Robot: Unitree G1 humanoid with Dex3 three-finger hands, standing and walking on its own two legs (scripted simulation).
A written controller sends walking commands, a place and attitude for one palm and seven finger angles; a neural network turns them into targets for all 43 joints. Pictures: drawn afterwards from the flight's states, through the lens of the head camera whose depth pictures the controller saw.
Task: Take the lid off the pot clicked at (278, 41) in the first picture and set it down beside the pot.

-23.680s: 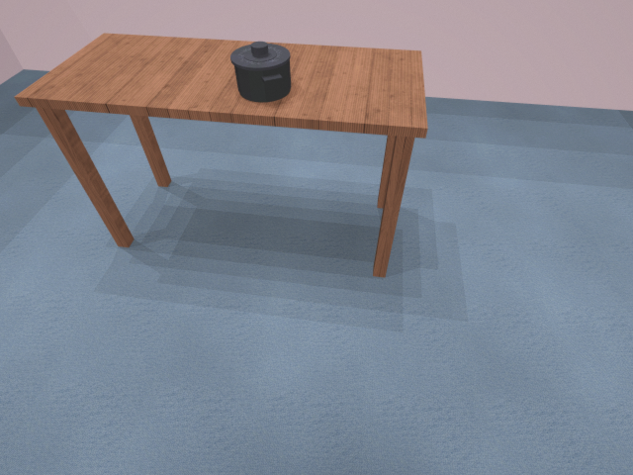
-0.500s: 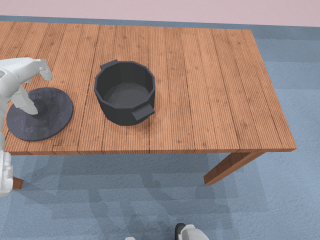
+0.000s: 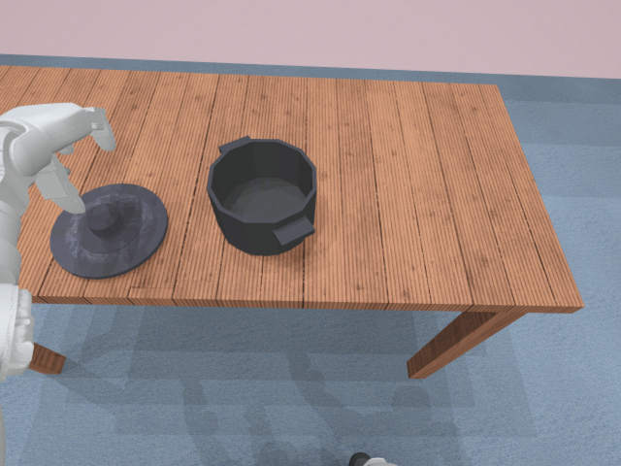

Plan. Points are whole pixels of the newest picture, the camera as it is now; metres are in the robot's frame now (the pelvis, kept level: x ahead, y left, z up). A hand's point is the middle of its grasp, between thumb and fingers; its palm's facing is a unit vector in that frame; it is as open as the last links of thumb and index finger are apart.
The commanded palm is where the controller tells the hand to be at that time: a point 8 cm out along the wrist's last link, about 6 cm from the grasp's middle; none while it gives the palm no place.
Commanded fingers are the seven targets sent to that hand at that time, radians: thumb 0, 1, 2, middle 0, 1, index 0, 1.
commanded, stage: raise the empty hand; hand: left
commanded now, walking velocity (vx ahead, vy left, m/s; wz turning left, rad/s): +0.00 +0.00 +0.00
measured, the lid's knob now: (104, 220) +0.46 +0.30 -0.02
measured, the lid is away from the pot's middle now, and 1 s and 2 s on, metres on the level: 0.24 0.24 0.24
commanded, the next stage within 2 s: draw the hand back to the body in 0.60 s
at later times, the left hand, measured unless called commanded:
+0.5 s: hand (52, 127) +0.48 +0.29 +0.15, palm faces -0.37 -0.07 -0.93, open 10.9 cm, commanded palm +0.49 +0.29 +0.20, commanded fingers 0.00 0.11 0.40 -0.28 -0.99 -0.28 -0.99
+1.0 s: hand (40, 154) +0.44 +0.30 +0.14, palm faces -0.37 -0.05 -0.93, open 10.9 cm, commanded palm +0.43 +0.29 +0.20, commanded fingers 0.00 0.11 0.40 -0.28 -0.99 -0.28 -0.99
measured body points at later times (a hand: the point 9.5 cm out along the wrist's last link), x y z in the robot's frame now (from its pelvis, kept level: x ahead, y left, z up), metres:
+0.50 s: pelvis +0.01 +0.00 +0.01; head +0.09 +0.00 +0.45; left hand +0.49 +0.29 +0.20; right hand +0.03 -0.28 -0.12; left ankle -0.06 +0.06 -0.72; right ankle +0.02 -0.16 -0.72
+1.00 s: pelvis +0.01 +0.00 +0.01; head +0.08 -0.01 +0.46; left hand +0.46 +0.30 +0.19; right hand +0.08 -0.27 -0.12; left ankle -0.06 +0.06 -0.72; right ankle +0.02 -0.16 -0.72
